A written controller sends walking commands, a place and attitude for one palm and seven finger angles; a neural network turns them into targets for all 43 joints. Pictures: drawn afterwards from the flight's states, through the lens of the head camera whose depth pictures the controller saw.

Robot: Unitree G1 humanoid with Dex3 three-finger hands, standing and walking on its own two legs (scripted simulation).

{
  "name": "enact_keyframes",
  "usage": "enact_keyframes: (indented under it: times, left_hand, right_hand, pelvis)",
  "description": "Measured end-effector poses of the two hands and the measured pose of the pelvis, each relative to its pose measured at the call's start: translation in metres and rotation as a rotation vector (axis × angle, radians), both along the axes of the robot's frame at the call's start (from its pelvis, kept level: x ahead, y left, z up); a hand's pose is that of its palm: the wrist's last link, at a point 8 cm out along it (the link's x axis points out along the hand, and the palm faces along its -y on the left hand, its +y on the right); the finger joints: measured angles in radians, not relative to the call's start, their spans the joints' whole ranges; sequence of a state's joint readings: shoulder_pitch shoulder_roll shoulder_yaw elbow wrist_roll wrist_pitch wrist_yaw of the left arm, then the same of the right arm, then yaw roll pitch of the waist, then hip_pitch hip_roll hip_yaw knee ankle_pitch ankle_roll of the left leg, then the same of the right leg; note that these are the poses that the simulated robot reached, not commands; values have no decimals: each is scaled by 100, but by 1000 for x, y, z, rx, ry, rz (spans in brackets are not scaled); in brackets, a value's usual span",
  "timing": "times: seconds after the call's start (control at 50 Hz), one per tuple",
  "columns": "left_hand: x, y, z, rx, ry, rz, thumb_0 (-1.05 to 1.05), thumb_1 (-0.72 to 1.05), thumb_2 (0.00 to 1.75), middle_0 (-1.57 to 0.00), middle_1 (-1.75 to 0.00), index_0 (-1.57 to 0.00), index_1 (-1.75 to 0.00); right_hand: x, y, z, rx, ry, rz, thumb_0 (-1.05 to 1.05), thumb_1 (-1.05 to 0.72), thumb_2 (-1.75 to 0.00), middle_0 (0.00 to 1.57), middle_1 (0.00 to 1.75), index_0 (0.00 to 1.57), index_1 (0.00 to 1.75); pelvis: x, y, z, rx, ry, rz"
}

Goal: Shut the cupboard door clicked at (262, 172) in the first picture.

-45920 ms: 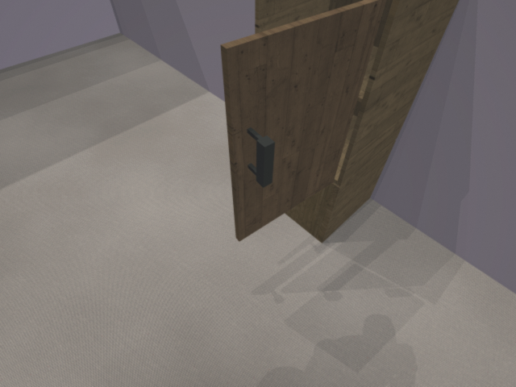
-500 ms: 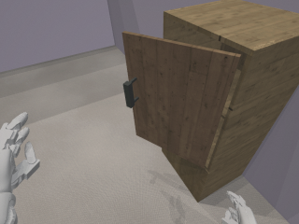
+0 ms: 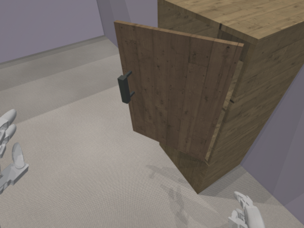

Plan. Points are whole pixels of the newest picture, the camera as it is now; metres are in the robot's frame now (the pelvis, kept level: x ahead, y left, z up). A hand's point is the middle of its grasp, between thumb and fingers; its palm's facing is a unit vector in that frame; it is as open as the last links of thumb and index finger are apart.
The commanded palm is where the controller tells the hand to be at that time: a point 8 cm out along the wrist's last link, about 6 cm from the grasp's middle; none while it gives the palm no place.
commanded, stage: step back with the hand held close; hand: left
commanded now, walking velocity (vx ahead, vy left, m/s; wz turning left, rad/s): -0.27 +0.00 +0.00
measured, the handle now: (127, 86) +0.63 +0.16 +0.01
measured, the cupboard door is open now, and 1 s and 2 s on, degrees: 29 29 29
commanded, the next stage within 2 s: stop stepping back and stand still in 1.06 s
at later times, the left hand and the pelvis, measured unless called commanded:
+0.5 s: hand out of the picture +0.10 +0.28 +0.16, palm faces +0.48 -0.75 -0.45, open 7.4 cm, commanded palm +0.05 +0.31 +0.18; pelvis -0.08 +0.01 -0.01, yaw +1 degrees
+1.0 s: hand out of the picture -0.01 +0.29 +0.16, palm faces +0.55 -0.70 -0.46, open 7.4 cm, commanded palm -0.06 +0.32 +0.18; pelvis -0.16 +0.01 -0.02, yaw +7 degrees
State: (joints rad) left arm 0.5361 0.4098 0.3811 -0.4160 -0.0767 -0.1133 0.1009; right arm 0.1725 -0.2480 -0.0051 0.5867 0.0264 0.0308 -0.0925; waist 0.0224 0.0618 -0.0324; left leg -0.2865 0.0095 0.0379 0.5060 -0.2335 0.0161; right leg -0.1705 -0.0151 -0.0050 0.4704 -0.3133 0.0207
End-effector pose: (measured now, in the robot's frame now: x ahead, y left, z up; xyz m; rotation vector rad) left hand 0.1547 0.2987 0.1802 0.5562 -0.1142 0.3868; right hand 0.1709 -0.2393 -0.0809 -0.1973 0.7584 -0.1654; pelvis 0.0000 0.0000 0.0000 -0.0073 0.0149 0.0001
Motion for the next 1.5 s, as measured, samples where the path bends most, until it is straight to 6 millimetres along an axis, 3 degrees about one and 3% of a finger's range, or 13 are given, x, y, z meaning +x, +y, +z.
enact_keyframes:
  times: [0.18,0.36,0.52,0.64,0.78,0.84,0.92,1.02,1.16,1.22,1.32,1.42,1.5]
  left_hand:
    - [-18,16,1,17,-31,-31,1,89,90,-21,-31,-21,-30]
    - [-61,24,-1,42,-97,-10,1,89,90,-21,-31,-21,-30]
    - [-98,18,-1,37,-173,25,1,89,90,-21,-31,-21,-30]
    - [-109,12,3,23,-231,-9,1,89,90,-21,-31,-21,-30]
    - [-121,21,4,81,-225,-40,1,89,90,-21,-31,-21,-30]
    - [-137,22,5,126,-227,-40,1,89,90,-21,-31,-21,-30]
    - [-174,21,4,156,-219,4,1,89,90,-21,-31,-21,-30]
    - [-219,28,-1,69,-211,105,1,89,90,-21,-31,-21,-30]
    - [-243,59,-5,25,-293,142,1,89,90,-21,-31,-21,-30]
    - [-249,59,-1,-3,-283,122,1,89,90,-21,-31,-21,-30]
    - [-256,39,5,-20,-250,30,2,89,90,-21,-31,-20,-30]
    - [-255,25,4,-7,-197,-34,1,89,90,-21,-31,-21,-30]
    - [-256,25,3,-18,-178,-54,1,89,90,-21,-31,-21,-30]
  right_hand:
    - [-30,14,8,-17,-3,-18,1,-91,-90,20,30,21,30]
    - [-66,22,7,-41,-20,26,1,-90,-90,20,30,21,30]
    - [-96,18,-2,-53,-12,66,1,-90,-90,20,30,21,30]
    - [-120,13,-2,-70,3,53,1,-90,-90,20,30,21,30]
    - [-144,13,0,-77,-14,24,1,-90,-90,20,30,21,30]
    - [-151,13,-4,-76,-25,46,1,-90,-90,20,30,21,30]
    - [-156,14,-12,-65,-14,95,1,-90,-90,20,30,21,30]
    - [-167,24,-11,-82,65,149,1,-90,-90,20,30,21,30]
    - [-184,57,-1,-96,-15,175,1,-90,-90,20,30,21,30]
    - [-199,70,9,-40,-61,163,1,-90,-90,20,30,21,30]
    - [-231,75,18,16,-99,150,1,-90,-90,20,30,21,30]
    - [-270,55,4,7,-37,106,1,-90,-90,20,30,21,30]
    - [-307,30,-2,-36,37,2,1,-90,-90,20,30,21,30]
  pelvis:
    - [-26,13,-2,-7,5,-12]
    - [-60,14,-8,-26,-5,9]
    - [-86,7,-13,-34,-23,23]
    - [-101,8,-13,-33,-27,19]
    - [-124,10,-16,-51,-31,37]
    - [-135,6,-22,-52,-38,73]
    - [-152,0,-27,-41,-45,128]
    - [-168,9,-19,5,-36,118]
    - [-210,24,-21,-22,-30,127]
    - [-223,26,-14,-47,-29,91]
    - [-240,24,-7,-55,-2,38]
    - [-261,20,-9,-26,7,10]
    - [-261,24,-9,-25,-23,-7]
